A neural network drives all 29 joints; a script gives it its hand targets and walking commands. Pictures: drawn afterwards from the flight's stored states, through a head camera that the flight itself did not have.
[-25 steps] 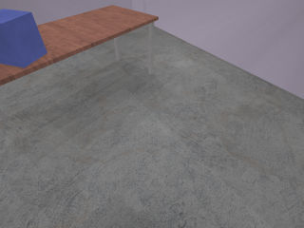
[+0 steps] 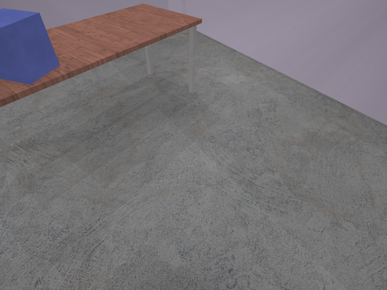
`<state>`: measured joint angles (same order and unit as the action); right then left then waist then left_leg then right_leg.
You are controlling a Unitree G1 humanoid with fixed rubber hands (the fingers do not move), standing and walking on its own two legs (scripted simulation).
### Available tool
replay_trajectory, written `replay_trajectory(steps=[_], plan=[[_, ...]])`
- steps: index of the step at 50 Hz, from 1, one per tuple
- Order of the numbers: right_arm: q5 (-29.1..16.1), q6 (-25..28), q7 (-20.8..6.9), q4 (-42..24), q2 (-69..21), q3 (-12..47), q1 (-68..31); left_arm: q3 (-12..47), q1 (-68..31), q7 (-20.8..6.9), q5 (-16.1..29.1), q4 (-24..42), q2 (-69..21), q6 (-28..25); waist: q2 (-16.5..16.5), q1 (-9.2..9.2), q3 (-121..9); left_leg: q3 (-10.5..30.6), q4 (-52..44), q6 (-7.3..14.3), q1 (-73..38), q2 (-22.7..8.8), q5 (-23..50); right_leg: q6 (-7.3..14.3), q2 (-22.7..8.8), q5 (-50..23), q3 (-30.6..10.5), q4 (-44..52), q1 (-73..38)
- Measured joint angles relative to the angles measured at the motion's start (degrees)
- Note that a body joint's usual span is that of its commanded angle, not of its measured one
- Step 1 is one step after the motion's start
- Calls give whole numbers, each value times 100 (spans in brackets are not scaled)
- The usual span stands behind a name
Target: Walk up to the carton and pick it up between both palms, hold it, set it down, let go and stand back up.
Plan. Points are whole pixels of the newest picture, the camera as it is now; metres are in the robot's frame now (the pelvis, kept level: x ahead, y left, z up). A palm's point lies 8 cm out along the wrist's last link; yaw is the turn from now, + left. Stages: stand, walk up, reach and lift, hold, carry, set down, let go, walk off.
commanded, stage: stand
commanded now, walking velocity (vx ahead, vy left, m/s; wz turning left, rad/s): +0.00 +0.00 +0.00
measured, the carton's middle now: (16, 46) +1.13 +0.86 +0.02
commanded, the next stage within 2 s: walk up in 1.26 s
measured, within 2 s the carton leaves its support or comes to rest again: neither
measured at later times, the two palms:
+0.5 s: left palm out of the picture +0.08 +0.26 -0.12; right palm out of the picture +0.06 -0.29 -0.11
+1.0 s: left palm out of the picture +0.08 +0.26 -0.12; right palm out of the picture +0.06 -0.30 -0.11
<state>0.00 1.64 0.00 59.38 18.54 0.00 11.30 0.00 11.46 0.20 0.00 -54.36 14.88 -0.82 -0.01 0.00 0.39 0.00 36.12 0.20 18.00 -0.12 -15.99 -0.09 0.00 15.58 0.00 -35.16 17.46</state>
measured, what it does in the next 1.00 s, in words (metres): stands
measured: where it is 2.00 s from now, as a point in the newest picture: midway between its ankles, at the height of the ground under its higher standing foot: outside the picture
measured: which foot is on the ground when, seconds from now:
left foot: down 0.00-1.00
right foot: down 0.00-1.00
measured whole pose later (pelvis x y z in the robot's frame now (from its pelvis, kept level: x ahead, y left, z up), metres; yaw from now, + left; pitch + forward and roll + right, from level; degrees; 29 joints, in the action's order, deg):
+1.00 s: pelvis +0.00 +0.00 +0.00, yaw +0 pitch -2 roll +0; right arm 0.0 1.6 0.0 60.4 19.7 0.0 11.3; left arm 0.0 11.5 0.2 0.0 -55.3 15.0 -0.8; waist 0.0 0.0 0.4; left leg 0.0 35.5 0.2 18.0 -0.1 -15.7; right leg -0.1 0.0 15.3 0.0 -34.6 17.4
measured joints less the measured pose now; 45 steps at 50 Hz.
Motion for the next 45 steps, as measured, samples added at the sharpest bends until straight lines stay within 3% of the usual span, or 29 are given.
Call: replay_trajectory(steps=[45], plan=[[0, -1, 0, 100, 76, 0, 0, 0, 0, 0, 0, -90, 17, 0, 2, 0, 2, 0, -48, 1, -3, -1, 28, -6, 0, -26, 0, 44, -1]])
